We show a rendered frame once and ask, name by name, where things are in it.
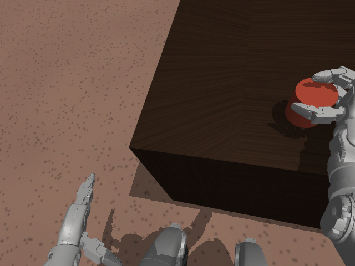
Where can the left robot hand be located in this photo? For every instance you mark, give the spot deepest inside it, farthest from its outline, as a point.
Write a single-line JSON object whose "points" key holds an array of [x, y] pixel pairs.
{"points": [[73, 228]]}

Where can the left robot arm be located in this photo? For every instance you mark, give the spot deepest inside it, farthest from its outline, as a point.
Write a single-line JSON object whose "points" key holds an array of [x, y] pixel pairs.
{"points": [[64, 255]]}

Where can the right robot hand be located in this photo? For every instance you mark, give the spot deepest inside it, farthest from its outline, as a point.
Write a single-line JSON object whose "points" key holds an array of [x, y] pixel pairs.
{"points": [[345, 106]]}

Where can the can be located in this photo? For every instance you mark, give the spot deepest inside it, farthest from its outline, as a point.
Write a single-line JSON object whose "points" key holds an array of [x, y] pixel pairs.
{"points": [[310, 93]]}

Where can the right robot arm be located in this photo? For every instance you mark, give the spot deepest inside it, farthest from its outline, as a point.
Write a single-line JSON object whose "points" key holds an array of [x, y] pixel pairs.
{"points": [[338, 220]]}

